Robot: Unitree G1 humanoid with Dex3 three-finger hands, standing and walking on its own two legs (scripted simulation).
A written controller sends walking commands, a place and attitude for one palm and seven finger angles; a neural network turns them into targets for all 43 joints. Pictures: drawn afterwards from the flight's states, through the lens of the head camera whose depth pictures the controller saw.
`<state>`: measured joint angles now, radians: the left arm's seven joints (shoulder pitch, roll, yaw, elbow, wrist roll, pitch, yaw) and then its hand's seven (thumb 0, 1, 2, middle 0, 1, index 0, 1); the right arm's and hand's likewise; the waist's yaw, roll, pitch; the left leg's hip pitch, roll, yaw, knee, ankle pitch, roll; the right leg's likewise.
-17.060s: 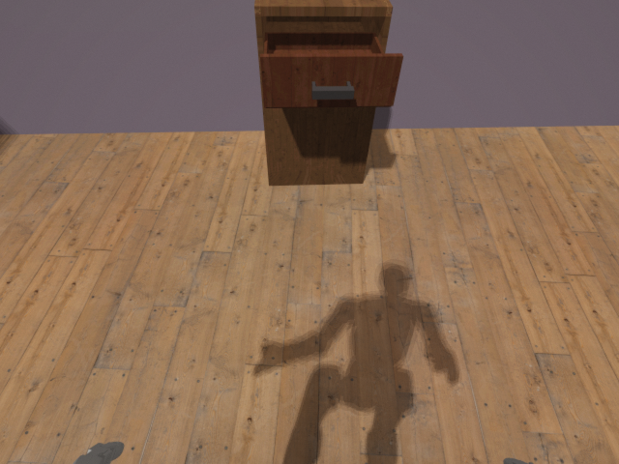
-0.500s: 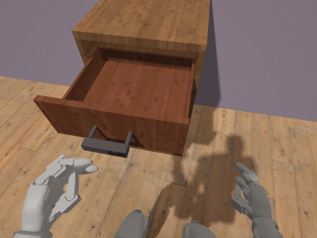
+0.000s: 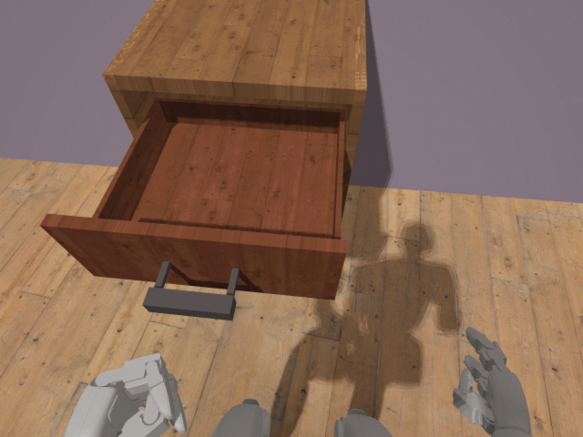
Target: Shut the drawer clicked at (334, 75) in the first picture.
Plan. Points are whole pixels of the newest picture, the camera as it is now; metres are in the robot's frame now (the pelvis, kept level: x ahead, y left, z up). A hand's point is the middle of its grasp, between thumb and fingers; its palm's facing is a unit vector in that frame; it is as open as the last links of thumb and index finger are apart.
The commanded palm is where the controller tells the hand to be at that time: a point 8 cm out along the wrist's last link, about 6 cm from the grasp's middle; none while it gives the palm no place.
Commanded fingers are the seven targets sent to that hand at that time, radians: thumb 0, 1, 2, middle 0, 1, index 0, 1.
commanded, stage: raise the hand and make a fist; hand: left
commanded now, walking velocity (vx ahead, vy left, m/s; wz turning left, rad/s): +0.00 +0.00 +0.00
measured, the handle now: (195, 287) +0.32 +0.17 -0.01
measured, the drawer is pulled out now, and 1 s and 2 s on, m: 0.30 0.30 0.30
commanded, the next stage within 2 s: bring the fist close to the handle in 0.78 s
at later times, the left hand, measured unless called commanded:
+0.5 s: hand (146, 410) +0.15 +0.15 +0.10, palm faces +0.00 -1.00 +0.04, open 3.3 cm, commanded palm +0.11 +0.20 +0.09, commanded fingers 0.00 0.90 0.90 -1.40 -1.60 -1.40 -1.60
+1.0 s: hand (177, 420) +0.14 +0.13 +0.07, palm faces -0.05 -1.00 -0.01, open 3.2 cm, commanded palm +0.11 +0.19 +0.08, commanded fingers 0.00 0.90 0.90 -1.40 -1.60 -1.40 -1.60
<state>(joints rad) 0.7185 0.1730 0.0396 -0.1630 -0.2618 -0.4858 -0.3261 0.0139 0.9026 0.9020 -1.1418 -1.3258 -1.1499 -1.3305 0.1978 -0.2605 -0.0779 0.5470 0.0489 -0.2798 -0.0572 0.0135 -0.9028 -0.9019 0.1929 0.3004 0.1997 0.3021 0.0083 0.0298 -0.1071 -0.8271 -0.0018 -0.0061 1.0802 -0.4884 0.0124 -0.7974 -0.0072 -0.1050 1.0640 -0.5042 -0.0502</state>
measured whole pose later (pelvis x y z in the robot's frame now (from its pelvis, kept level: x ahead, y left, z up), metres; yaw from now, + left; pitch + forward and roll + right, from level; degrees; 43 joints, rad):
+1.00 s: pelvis +0.01 +0.01 +0.00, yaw +0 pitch +13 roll -2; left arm 0.90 0.16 -0.13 -0.45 -0.10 -0.34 -0.10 0.01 0.90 0.90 -1.39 -1.60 -1.40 -1.60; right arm 0.24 -0.20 -0.01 0.34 0.03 -0.11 -0.02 0.01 -0.90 -0.90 0.20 0.30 0.20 0.30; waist 0.01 0.03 -0.16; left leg -0.82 -0.01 0.00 1.12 -0.53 0.03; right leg -0.79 -0.01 -0.10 1.09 -0.54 -0.03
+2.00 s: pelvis +0.00 +0.02 -0.05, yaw -1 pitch +22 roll -3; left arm 0.44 0.16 -0.07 -0.10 -0.14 -0.44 -0.10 0.01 0.90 0.90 -1.39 -1.60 -1.40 -1.60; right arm 0.19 -0.22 0.01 0.44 0.00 -0.11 -0.01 0.01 -0.90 -0.90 0.20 0.30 0.21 0.30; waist -0.03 0.03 -0.18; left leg -1.14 0.01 -0.01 1.35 -0.60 0.03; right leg -1.10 -0.01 -0.11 1.31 -0.59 -0.04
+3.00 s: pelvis -0.01 +0.01 -0.05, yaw +0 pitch +21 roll -3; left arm 0.18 0.20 -0.06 0.06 -0.13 -0.41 -0.04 -0.04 0.85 1.00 -1.39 -1.60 -1.40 -1.60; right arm 0.18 -0.24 0.04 0.49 0.00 -0.08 -0.02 0.01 -0.90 -0.90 0.20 0.30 0.21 0.30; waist -0.03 0.04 -0.17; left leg -1.15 0.00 -0.03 1.34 -0.56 0.02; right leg -1.10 -0.01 -0.13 1.29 -0.57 -0.05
